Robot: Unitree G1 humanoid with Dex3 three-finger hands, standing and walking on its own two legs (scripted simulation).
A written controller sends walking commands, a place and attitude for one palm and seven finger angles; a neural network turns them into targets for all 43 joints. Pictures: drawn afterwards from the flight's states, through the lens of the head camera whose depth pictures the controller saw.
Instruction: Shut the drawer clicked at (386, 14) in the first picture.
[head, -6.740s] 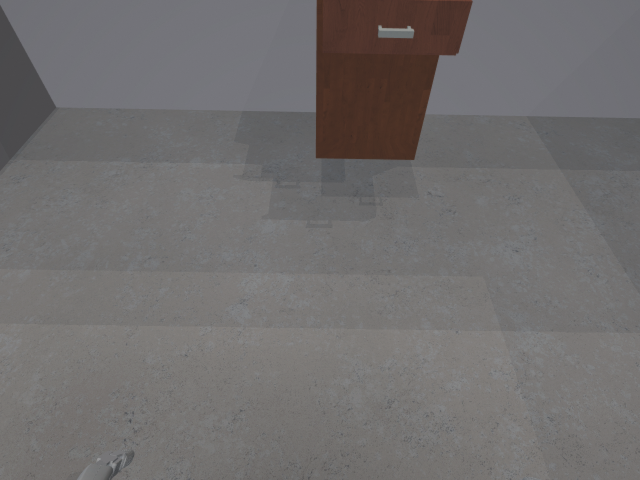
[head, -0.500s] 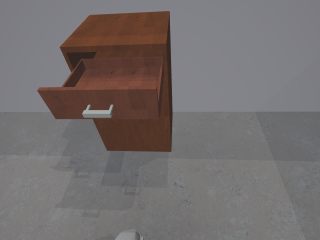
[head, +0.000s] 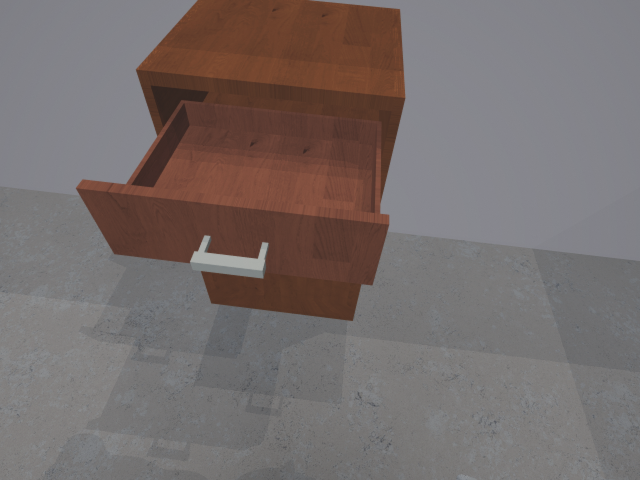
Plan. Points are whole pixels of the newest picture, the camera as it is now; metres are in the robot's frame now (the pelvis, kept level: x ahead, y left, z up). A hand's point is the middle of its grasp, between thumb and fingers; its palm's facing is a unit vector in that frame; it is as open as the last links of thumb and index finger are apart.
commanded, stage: take the last steps up to it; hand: left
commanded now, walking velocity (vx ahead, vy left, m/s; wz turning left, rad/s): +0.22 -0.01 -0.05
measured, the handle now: (232, 254) +0.42 +0.19 -0.01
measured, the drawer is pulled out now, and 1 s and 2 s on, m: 0.30 0.30 0.30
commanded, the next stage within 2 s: come to a stop and stand still in 0.24 s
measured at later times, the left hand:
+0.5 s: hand (253, 409) +0.24 +0.13 -0.16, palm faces -0.07 -0.98 -0.20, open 7.4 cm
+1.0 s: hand out of the picture +0.09 +0.23 -0.17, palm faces +0.08 -0.98 -0.19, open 7.4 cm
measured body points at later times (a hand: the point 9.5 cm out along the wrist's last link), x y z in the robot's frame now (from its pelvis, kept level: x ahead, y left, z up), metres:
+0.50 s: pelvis +0.13 -0.03 +0.00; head +0.16 -0.05 +0.44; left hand +0.24 +0.18 -0.15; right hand +0.02 -0.22 -0.17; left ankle +0.04 +0.08 -0.71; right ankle +0.18 -0.12 -0.73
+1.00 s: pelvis +0.07 +0.03 +0.01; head +0.07 +0.06 +0.46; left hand +0.09 +0.28 -0.16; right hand +0.11 -0.20 -0.13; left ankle +0.05 +0.14 -0.73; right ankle +0.12 -0.11 -0.69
